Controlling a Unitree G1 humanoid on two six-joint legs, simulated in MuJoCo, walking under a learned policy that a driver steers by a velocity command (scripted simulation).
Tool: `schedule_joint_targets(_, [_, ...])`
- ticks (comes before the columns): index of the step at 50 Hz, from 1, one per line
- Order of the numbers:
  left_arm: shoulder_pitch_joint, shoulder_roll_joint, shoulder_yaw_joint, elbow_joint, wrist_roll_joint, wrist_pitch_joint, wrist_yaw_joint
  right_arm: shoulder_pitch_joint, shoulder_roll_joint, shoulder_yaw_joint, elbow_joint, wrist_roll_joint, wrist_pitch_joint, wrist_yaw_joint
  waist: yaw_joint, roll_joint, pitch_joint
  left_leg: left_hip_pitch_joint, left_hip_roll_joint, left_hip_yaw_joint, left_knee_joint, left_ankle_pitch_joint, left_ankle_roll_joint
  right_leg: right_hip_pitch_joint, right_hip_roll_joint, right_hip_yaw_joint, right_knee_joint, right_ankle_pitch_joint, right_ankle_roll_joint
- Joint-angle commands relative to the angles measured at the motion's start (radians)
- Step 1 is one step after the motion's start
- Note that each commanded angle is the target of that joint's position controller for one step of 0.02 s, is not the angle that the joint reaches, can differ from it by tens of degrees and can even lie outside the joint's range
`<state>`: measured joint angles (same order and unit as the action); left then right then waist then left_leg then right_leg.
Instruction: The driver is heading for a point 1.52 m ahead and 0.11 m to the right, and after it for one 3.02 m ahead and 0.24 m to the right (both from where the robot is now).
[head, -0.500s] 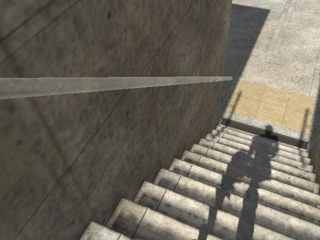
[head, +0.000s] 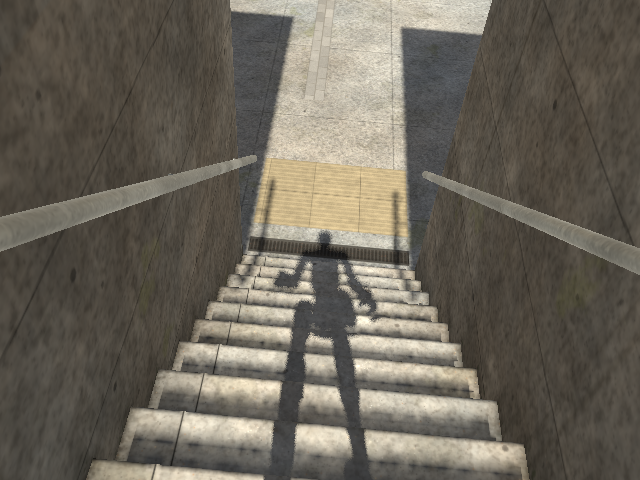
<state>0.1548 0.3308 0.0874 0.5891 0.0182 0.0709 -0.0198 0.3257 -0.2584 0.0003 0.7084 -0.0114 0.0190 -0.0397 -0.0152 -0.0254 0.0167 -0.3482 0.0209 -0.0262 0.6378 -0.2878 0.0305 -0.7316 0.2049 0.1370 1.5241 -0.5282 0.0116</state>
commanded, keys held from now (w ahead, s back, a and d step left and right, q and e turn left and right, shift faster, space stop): e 0.40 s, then w+e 0.08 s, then w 0.52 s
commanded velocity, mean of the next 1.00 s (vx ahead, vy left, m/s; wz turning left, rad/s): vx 0.19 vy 0.00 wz -0.41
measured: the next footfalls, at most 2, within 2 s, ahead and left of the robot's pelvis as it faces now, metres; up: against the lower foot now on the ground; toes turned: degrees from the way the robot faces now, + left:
right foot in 0.34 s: +0.04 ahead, -0.14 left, +0.00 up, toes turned -11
left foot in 1.04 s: +0.30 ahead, +0.09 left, -0.20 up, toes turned -23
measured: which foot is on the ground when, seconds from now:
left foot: down 0.00-0.34, up 0.36-1.00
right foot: up 0.00-0.32, down 0.34-1.00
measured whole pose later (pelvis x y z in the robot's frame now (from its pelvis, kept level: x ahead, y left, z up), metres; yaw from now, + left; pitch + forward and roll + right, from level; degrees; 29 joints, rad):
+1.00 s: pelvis +0.18 +0.00 -0.10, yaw -22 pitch -1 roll -4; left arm 0.43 0.23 0.04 0.87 0.05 -0.04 0.06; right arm 0.20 -0.30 -0.07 0.76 0.00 -0.01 0.02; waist 0.07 0.09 -0.06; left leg -0.34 0.06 -0.09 0.48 0.33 0.00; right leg -0.31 0.09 0.15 1.20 -0.87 -0.01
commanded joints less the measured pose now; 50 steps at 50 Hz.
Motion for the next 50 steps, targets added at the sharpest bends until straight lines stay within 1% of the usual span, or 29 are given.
schedule_joint_targets(1, [-0.05, -0.014, -0.018, -0.098, -0.007, 0.027, 0.007, -0.034, -0.069, -0.005, -0.097, -0.005, -0.006, -0.016, 0.044, 0.181, -0.114, 0.076, 0.227, -0.179, -0.1, 0.536, 0.232, -0.229, 0.009, -0.035, 0.371, 0.148, 0.049])
schedule_joint_targets(4, [-0.134, -0.049, -0.044, -0.128, -0.013, 0.046, 0.02, 0.015, -0.075, 0.007, -0.105, -0.013, -0.001, -0.03, 0.016, 0.154, -0.075, 0.023, 0.23, -0.174, -0.118, 0.304, 0.216, -0.292, -0.004, -0.061, 0.361, 0.241, 0.08])
schedule_joint_targets(7, [-0.149, -0.065, -0.061, -0.138, -0.002, 0.045, 0.012, 0.036, -0.113, -0.009, -0.105, -0.007, -0.008, -0.039, 0.02, 0.164, -0.034, 0.044, 0.226, -0.17, -0.167, -0.005, 0.181, -0.286, -0.074, -0.083, 0.138, 0.323, 0.089])
schedule_joint_targets(9, [-0.181, -0.046, -0.066, -0.142, 0.001, 0.035, 0.001, 0.016, -0.149, -0.031, -0.118, -0.006, -0.007, -0.036, 0.001, 0.188, -0.035, 0.042, 0.234, -0.123, -0.211, -0.11, 0.16, -0.139, -0.145, -0.114, -0.185, 0.406, 0.056])
schedule_joint_targets(10, [-0.185, -0.013, -0.05, -0.119, 0.01, 0.039, 0.008, 0.009, -0.178, -0.036, -0.141, -0.012, -0.024, -0.013, -0.014, 0.182, -0.086, -0.058, 0.272, -0.126, -0.183, -0.02, 0.165, 0.031, -0.145, -0.141, -0.038, 0.549, 0.032])
schedule_joint_targets(11, [-0.156, -0.006, -0.043, -0.118, 0.0, 0.046, 0.003, -0.047, -0.19, -0.035, -0.148, -0.003, -0.046, 0.003, 0.032, 0.229, -0.07, -0.103, 0.288, -0.117, -0.169, 0.045, 0.162, 0.085, -0.158, -0.148, -0.048, 0.514, 0.021])
schedule_joint_targets(12, [-0.144, 0.005, -0.045, -0.114, -0.006, 0.046, 0.005, -0.073, -0.184, -0.036, -0.161, 0.0, -0.054, 0.015, 0.034, 0.211, -0.079, -0.122, 0.291, -0.075, -0.148, 0.095, 0.148, 0.149, -0.173, -0.16, -0.117, 0.498, 0.01])
schedule_joint_targets(13, [-0.162, -0.014, -0.062, -0.131, -0.049, 0.039, -0.008, -0.04, -0.18, -0.044, -0.152, -0.008, -0.034, 0.01, 0.017, 0.212, -0.006, -0.013, 0.246, -0.034, -0.205, -0.076, 0.132, 0.12, -0.205, -0.131, -0.587, 0.12, -0.025])
schedule_joint_targets(14, [-0.095, 0.0, -0.051, -0.085, -0.013, 0.026, -0.003, -0.073, -0.223, -0.062, -0.153, 0.007, -0.049, 0.012, 0.023, 0.225, -0.075, -0.226, 0.284, 0.0, -0.167, 0.067, 0.127, 0.477, -0.162, -0.227, -0.298, 0.412, -0.028])
schedule_joint_targets(15, [0.006, -0.014, -0.056, -0.072, -0.068, 0.02, -0.017, -0.046, -0.235, -0.075, -0.127, -0.012, -0.012, -0.003, 0.078, 0.234, -0.011, -0.053, 0.244, 0.009, -0.128, -0.094, 0.127, 0.392, -0.227, -0.099, -0.794, -0.081, -0.08])
schedule_joint_targets(16, [0.132, -0.012, -0.048, -0.002, -0.053, 0.002, -0.02, 0.043, -0.204, -0.079, -0.083, -0.023, 0.017, -0.007, 0.061, 0.12, -0.045, -0.095, 0.192, 0.055, 0.053, -0.209, 0.118, 0.601, -0.152, -0.183, -0.865, -0.04, -0.067])
schedule_joint_targets(17, [0.208, 0.004, -0.041, 0.028, -0.039, -0.015, -0.024, 0.054, -0.148, -0.062, -0.08, -0.045, 0.044, -0.001, 0.087, -0.07, -0.011, -0.239, 0.138, 0.109, 0.374, -0.325, 0.098, 0.672, -0.17, -0.063, -0.917, -0.063, -0.084])
schedule_joint_targets(18, [0.21, 0.106, -0.044, -0.015, -0.058, -0.045, -0.034, 0.042, -0.023, -0.033, -0.159, -0.057, 0.06, 0.019, -0.022, -0.301, 0.038, -0.652, 0.046, 0.087, 0.786, -0.603, 0.024, 0.738, -0.479, 0.499, -0.831, 0.409, -0.15])
schedule_joint_targets(19, [0.319, 0.169, -0.008, -0.02, -0.074, -0.041, -0.015, -0.22, -0.133, -0.061, -0.26, -0.056, 0.036, 0.034, 0.173, -0.195, 0.02, -0.797, -0.067, -0.097, 0.711, -0.485, -0.019, 0.738, -0.529, 0.836, -1.198, 0.568, -0.224])
schedule_joint_targets(20, [0.273, 0.156, -0.017, -0.002, -0.032, -0.04, 0.01, -0.269, -0.118, -0.061, -0.259, -0.034, 0.009, 0.035, 0.125, -0.179, 0.065, -0.818, -0.063, -0.162, 0.728, -0.378, -0.051, 0.683, -0.536, 0.839, -1.229, 0.409, -0.252])
schedule_joint_targets(21, [0.171, 0.121, -0.026, 0.0, -0.029, -0.031, 0.033, -0.223, -0.114, -0.057, -0.224, -0.044, -0.004, 0.036, 0.046, -0.214, 0.035, -0.779, -0.052, -0.162, 0.714, -0.266, -0.066, 0.637, -0.473, 0.7, -1.181, 0.141, -0.247])
schedule_joint_targets(22, [0.095, 0.098, -0.03, 0.005, 0.003, -0.018, 0.042, -0.124, -0.115, -0.06, -0.134, -0.044, -0.002, 0.032, -0.004, -0.211, -0.014, -0.581, -0.039, -0.124, 0.767, -0.078, -0.07, 0.457, -0.398, 0.516, -1.158, 0.057, -0.224])
schedule_joint_targets(24, [0.042, 0.026, -0.047, -0.016, 0.005, -0.015, 0.035, -0.083, -0.131, -0.071, -0.084, -0.047, 0.03, 0.04, -0.047, -0.179, 0.012, -0.431, -0.06, -0.032, 0.902, 0.036, -0.094, 0.228, -0.323, 0.401, -1.189, -0.054, -0.226])
schedule_joint_targets(26, [0.097, 0.006, -0.048, 0.026, -0.011, -0.013, 0.044, -0.088, -0.095, -0.058, -0.059, -0.041, 0.046, 0.047, -0.038, -0.12, 0.008, -0.442, -0.055, -0.031, 0.948, 0.113, -0.115, 0.238, -0.299, 0.357, -1.168, -0.017, -0.234])
schedule_joint_targets(29, [0.231, 0.029, -0.037, 0.106, -0.028, -0.023, 0.06, -0.065, -0.085, -0.052, -0.008, -0.046, 0.036, 0.053, -0.014, -0.034, 0.004, -0.449, -0.036, -0.039, 0.811, 0.201, -0.121, 0.36, -0.309, 0.338, -1.133, 0.008, -0.258])
schedule_joint_targets(31, [0.318, 0.055, -0.028, 0.146, -0.023, -0.046, 0.057, -0.132, -0.099, -0.058, -0.005, -0.066, 0.03, 0.045, 0.036, -0.027, 0.026, -0.497, -0.042, -0.05, 0.727, 0.218, -0.106, 0.469, -0.352, 0.373, -1.152, 0.012, -0.284])
schedule_joint_targets(36, [0.383, 0.066, -0.007, 0.244, -0.028, -0.106, 0.054, -0.211, -0.138, -0.095, -0.03, -0.047, 0.023, 0.045, 0.071, -0.09, 0.04, -0.582, -0.025, -0.154, 0.483, 0.407, -0.09, 0.609, -0.364, 0.362, -1.026, -0.046, -0.291])
schedule_joint_targets(38, [0.387, 0.053, -0.014, 0.258, -0.013, -0.126, 0.048, -0.233, -0.126, -0.103, -0.035, -0.042, 0.011, 0.045, 0.087, -0.121, 0.055, -0.624, -0.03, -0.194, 0.449, 0.382, -0.084, 0.618, -0.365, 0.399, -0.973, -0.043, -0.313])
schedule_joint_targets(40, [0.402, 0.051, -0.016, 0.265, -0.002, -0.129, 0.059, -0.258, -0.102, -0.1, -0.04, -0.049, 0.005, 0.056, 0.098, -0.053, 0.049, -0.533, -0.053, -0.192, 0.34, 0.489, -0.086, 0.511, -0.341, 0.371, -0.919, -0.07, -0.31])
schedule_joint_targets(42, [0.309, 0.027, -0.025, 0.258, -0.008, -0.142, 0.061, -0.261, -0.074, -0.083, -0.052, -0.057, -0.005, 0.065, 0.061, -0.061, 0.06, -0.39, -0.053, -0.138, 0.25, 0.63, -0.083, 0.342, -0.301, 0.33, -0.837, -0.094, -0.293])
schedule_joint_targets(44, [0.24, 0.037, -0.026, 0.24, 0.003, -0.146, 0.059, -0.242, -0.041, -0.066, -0.041, -0.034, -0.022, 0.071, 0.048, -0.064, 0.047, -0.107, -0.06, -0.061, 0.104, 0.666, -0.074, 0.136, -0.239, 0.246, -0.796, -0.097, -0.251])
schedule_joint_targets(47, [0.197, 0.061, -0.017, 0.215, 0.02, -0.129, 0.065, -0.172, -0.058, -0.068, -0.011, 0.029, -0.038, 0.064, 0.05, -0.147, 0.063, 0.102, 0.001, -0.013, -0.005, 0.697, -0.043, 0.087, -0.259, 0.203, -0.702, 0.033, -0.229])
schedule_joint_targets(49, [0.3, 0.045, -0.018, 0.247, 0.041, -0.103, 0.09, -0.08, -0.09, -0.075, 0.04, 0.021, -0.038, 0.06, 0.084, -0.089, 0.124, 0.067, 0.092, -0.082, -0.304, 0.563, -0.009, 0.265, -0.228, 0.197, -0.569, 0.144, -0.217])
schedule_joint_targets(50, [0.302, 0.038, -0.02, 0.279, 0.046, -0.082, 0.101, 0.017, -0.1, -0.093, 0.083, 0.027, -0.033, 0.055, 0.039, -0.034, 0.11, 0.176, 0.096, -0.041, -0.415, 0.587, -0.002, 0.266, -0.207, 0.186, -0.394, 0.247, -0.232])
